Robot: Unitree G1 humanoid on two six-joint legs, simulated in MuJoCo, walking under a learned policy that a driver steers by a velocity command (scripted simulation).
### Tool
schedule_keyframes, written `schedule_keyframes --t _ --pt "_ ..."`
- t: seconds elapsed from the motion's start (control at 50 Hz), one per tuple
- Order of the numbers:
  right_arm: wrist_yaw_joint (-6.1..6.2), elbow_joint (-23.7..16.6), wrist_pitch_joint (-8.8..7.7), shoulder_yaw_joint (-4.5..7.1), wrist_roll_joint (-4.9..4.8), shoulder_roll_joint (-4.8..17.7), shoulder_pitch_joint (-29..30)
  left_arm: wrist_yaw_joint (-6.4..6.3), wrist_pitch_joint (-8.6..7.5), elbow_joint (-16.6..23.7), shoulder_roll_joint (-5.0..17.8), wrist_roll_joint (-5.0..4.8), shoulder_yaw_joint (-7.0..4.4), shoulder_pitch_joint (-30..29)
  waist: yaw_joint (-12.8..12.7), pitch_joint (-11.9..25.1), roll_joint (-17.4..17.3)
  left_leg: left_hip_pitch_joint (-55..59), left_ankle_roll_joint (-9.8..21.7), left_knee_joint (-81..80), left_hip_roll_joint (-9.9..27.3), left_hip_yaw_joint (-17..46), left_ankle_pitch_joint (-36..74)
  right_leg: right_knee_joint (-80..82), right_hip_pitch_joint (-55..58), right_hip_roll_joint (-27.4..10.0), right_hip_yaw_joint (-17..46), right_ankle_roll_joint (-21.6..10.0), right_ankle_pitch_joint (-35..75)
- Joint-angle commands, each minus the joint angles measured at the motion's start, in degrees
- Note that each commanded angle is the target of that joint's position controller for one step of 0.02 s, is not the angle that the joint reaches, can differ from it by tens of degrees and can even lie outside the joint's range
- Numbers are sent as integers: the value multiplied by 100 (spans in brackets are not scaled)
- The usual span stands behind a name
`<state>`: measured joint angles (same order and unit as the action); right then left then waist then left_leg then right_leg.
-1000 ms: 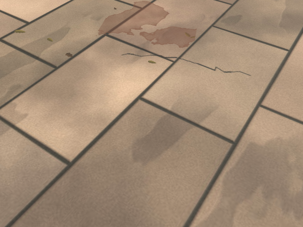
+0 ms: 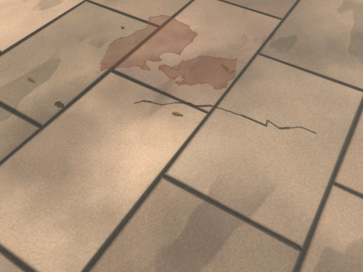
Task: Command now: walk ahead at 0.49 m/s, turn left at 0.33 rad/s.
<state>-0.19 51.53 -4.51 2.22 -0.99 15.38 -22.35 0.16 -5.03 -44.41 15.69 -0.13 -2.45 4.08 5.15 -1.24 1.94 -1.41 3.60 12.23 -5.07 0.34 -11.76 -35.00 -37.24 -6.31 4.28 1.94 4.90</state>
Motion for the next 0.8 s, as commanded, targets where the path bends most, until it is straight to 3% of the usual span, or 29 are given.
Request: schedule_keyframes --t 0.02,0.08,0.1,0.12,0.14,0.16,0.18,0.2,0.22,0.24,0.26,0.28,0.3,0.36,0.46,0.56,0.6,0.62,0.64,0.66,0.68,0.7,0.72,0.74,0.76,0.78,0.8 --pt "71 -198 24 232 -54 983 -219 98 -159 568 345 -53 -37 -780 -12 -344 -411 -366 830 -196 1586 1103 775 561 350 280 -115 24 81" --pt "119 -200 113 296 -48 1080 -191 135 -230 594 611 -75 -114 -614 -237 -202 -665 -41 672 295 1765 1431 1088 895 904 382 -59 -120 -513" --pt "122 -223 141 310 -40 1099 -127 121 -253 527 723 -80 -167 -283 -438 -39 -753 -55 600 634 1718 1448 1500 1010 1411 442 -147 -226 -749" --pt "109 -271 150 267 -6 987 -76 76 -271 340 961 -66 -289 445 -794 433 -688 -247 441 1462 1397 1263 1973 1134 2475 437 -198 -423 -817" --pt "86 -475 136 143 95 652 51 20 -277 216 1313 41 -393 1454 -1233 1387 -313 -1147 241 3056 1009 1013 1236 820 4151 -429 566 -803 -930" --pt "57 -613 37 -48 21 -25 -748 18 -182 61 1775 54 -522 1929 -940 2293 1313 -3394 -170 5050 122 352 -1649 1072 6344 -1843 2896 -1643 -1691" --pt "76 -581 -4 52 -134 463 -634 34 -153 89 1226 42 -395 1938 -1056 2238 1211 -4082 -180 5939 394 821 -2159 1652 6108 -1908 3718 -1662 -2771" --pt "96 -693 4 201 -214 943 -48 23 -155 157 820 31 -276 1561 -1100 1332 671 -4315 -142 6121 658 837 -1669 1802 5339 -1641 2793 -1368 -2797" --pt "121 -758 36 226 -175 928 230 24 -145 181 680 40 -219 1163 -947 828 345 -4158 -178 6009 898 675 -1197 1923 4570 -1393 2028 -1219 -2175" --pt "119 -796 71 243 -91 839 361 36 -138 159 511 50 -172 915 -820 435 245 -4000 -210 5748 1031 660 -877 2128 3952 -1162 1503 -1173 -1713" --pt "92 -821 130 260 -82 707 293 33 -157 125 486 91 -167 767 -639 283 487 -3697 -237 5572 1192 667 -654 2308 3518 -1033 1093 -1146 -1446" --pt "68 -821 196 252 -98 586 245 37 -178 97 454 93 -178 676 -568 176 506 -3506 -262 5475 1247 611 -553 2470 3250 -918 759 -1141 -1246" --pt "50 -862 252 238 -106 464 276 39 -204 51 482 78 -201 654 -522 101 460 -3494 -286 5398 1271 552 -481 2583 3106 -903 500 -1184 -1018" --pt "29 -1087 335 227 -46 381 607 15 -244 -79 672 58 -282 699 -504 -92 220 -3780 -362 4815 1335 563 6 2782 3046 -958 -64 -1295 -441" --pt "-157 -1392 259 163 -35 293 1452 -49 -154 -193 936 32 -358 852 -770 -260 66 -3618 -300 3247 1231 181 1248 2842 3265 -833 -966 -1168 -172" --pt "-299 -1788 271 172 -37 378 2158 -67 23 -362 1161 -109 -442 1208 -906 -436 52 -3684 -40 2512 1069 -165 848 2486 4095 -1069 -1335 -981 318" --pt "-321 -1853 300 256 -21 539 2009 -87 104 -348 1324 -155 -490 1160 -694 -199 210 -3170 174 2430 757 -462 284 1833 4304 -1079 -1524 -863 1936" --pt "-312 -1794 322 346 -19 694 1624 -100 151 -328 1403 -180 -513 1123 -438 87 284 -2583 310 2413 520 -628 36 1159 4298 -1032 -1623 -797 2812" --pt "-276 -1586 340 498 -40 924 806 -113 199 -293 1392 -204 -501 1030 50 514 201 -1467 498 2096 229 -756 239 58 3989 -853 -1801 -652 3147" --pt "-170 -1292 395 713 -58 1340 -239 -138 186 -226 1212 -107 -420 1099 502 1047 -159 308 757 1969 353 -206 395 -1545 2779 -633 -1835 -391 2035" --pt "-98 -1289 373 824 -121 2075 -159 -64 63 123 332 166 -137 1633 -175 1420 -1850 2271 1768 1589 1914 2912 -332 -3677 30 425 -1574 -2 -3319" --pt "-133 -1540 263 679 -59 1712 -288 8 -175 202 613 -24 -131 1191 128 2341 -1251 2618 2166 546 2465 4814 -1406 -4481 -663 749 -86 -51 -4052" --pt "-170 -1469 163 560 1 1333 -101 52 -295 387 993 -266 -231 538 250 1505 -815 2139 1798 329 2343 4069 -1071 -4466 -1190 469 44 -198 -3474" --pt "-170 -1473 106 511 -8 1184 194 30 -358 420 916 -234 -197 470 16 996 -511 1343 1592 356 2123 3381 -596 -3985 -1050 227 31 -293 -2957" --pt "-160 -1533 102 434 -6 957 626 -25 -353 321 908 -59 -217 494 -246 598 -183 506 1385 317 1864 2745 62 -3473 -642 28 22 -272 -2610" --pt "-130 -1644 86 381 96 856 948 -35 -292 279 966 0 -255 682 -502 472 -457 -138 1373 286 1800 2366 1210 -3209 -152 -100 51 -206 -2405" --pt "-113 -1699 81 362 137 810 1106 -31 -204 231 984 31 -273 810 -611 417 -462 -509 1354 258 1720 2069 2165 -3068 183 -129 14 -117 -2389"
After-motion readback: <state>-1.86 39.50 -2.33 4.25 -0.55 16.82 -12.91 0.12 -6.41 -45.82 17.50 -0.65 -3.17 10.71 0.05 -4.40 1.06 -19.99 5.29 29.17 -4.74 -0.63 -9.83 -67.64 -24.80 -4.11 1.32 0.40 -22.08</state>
